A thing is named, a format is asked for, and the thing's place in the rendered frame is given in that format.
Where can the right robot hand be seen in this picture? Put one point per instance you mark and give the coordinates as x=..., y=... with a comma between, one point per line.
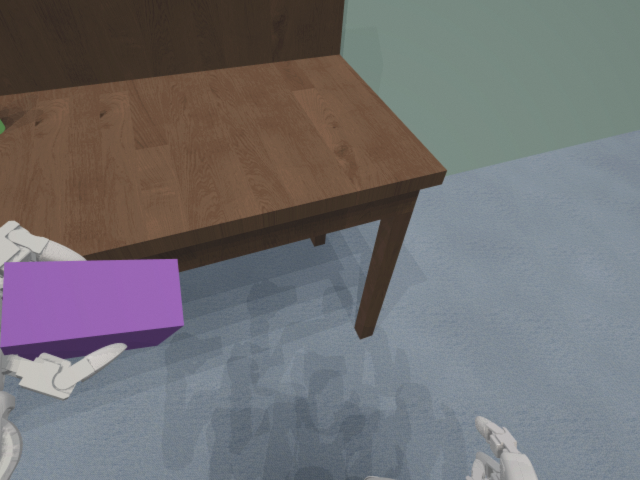
x=513, y=465

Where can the left robot forearm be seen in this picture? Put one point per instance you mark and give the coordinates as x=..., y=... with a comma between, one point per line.
x=11, y=443

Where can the sponge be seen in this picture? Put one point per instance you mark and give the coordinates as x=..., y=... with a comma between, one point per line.
x=72, y=308

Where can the table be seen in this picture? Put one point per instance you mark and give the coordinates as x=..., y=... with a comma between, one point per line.
x=199, y=130

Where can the left robot hand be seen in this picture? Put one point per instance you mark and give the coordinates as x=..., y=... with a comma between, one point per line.
x=48, y=375

